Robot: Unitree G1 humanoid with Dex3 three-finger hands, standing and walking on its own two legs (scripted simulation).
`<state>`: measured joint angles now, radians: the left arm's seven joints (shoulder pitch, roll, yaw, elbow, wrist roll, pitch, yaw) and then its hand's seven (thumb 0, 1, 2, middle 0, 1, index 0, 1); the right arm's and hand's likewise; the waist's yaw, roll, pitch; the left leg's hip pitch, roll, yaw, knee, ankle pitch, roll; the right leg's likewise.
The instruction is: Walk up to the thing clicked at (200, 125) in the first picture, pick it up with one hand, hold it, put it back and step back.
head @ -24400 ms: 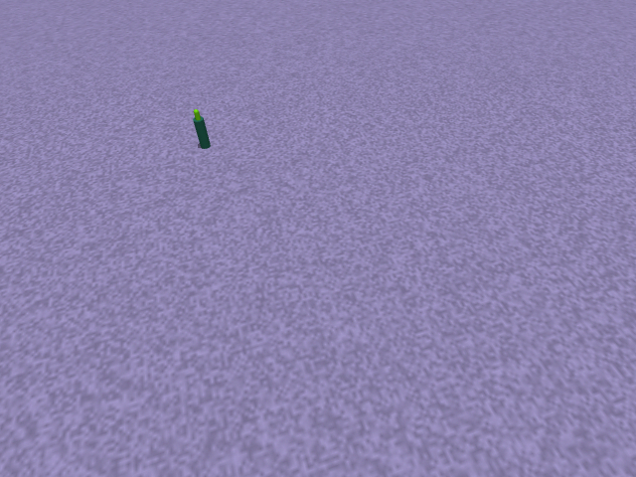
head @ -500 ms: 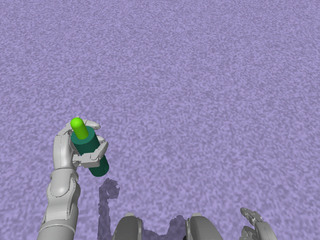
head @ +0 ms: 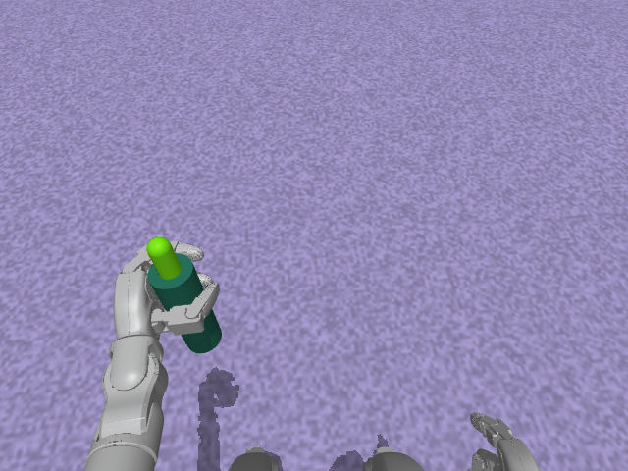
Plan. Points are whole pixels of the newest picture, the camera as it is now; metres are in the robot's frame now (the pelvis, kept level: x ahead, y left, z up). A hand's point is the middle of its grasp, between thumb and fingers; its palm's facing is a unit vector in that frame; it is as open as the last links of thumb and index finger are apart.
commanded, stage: lift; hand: left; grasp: from the side
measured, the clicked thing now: (183, 296) +0.34 +0.18 +0.01
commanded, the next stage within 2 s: hold in 0.14 s
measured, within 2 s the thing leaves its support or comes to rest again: neither
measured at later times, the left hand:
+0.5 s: hand (186, 284) +0.34 +0.17 +0.04, palm faces +0.15 -0.99 -0.02, open 7.5 cm
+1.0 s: hand (182, 290) +0.33 +0.17 +0.06, palm faces +0.15 -0.99 -0.02, open 7.5 cm
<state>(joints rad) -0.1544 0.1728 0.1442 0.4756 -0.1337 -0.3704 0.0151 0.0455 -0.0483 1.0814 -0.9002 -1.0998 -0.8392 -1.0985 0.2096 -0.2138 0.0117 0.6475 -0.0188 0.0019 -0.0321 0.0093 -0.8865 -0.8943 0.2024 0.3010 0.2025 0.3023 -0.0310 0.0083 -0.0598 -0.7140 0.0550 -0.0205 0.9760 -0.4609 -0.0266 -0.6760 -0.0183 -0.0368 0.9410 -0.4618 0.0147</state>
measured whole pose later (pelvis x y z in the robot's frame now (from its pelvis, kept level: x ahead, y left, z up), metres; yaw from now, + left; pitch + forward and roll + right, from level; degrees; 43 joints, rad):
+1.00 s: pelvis +0.00 +0.00 +0.02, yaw +0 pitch +6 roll -1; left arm -0.11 0.16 0.12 0.46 -0.13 -0.37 0.03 0.05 -0.05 1.08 -0.90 -1.10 -0.84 -1.10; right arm 0.21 -0.21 0.01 0.65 -0.01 0.02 -0.02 0.01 -0.90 -0.90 0.20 0.30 0.20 0.30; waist -0.02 0.01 -0.02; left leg -0.53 0.05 -0.01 0.83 -0.40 -0.02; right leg -0.50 -0.02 -0.03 0.80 -0.41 0.02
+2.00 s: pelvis +0.00 +0.01 +0.02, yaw +0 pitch +5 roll -1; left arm -0.11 0.16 0.10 0.44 -0.11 -0.36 0.05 0.05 -0.05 1.08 -0.90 -1.10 -0.84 -1.10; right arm 0.22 -0.21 0.00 0.67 -0.01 0.00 -0.02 0.01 -0.90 -0.90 0.20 0.30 0.20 0.30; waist -0.02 0.01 -0.01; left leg -0.51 0.05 0.00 0.82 -0.39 -0.02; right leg -0.48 -0.02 -0.02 0.78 -0.39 0.02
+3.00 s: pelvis -0.01 +0.00 +0.02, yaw +0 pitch +5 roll -1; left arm -0.12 0.16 0.10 0.44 -0.12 -0.36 0.05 0.05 -0.04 1.08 -0.89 -1.11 -0.83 -1.11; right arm 0.22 -0.21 0.00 0.68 -0.01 0.00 -0.02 0.01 -0.90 -0.90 0.20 0.30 0.20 0.30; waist -0.02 0.01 -0.01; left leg -0.51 0.05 -0.01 0.81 -0.38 -0.02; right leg -0.48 -0.02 -0.03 0.78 -0.38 0.02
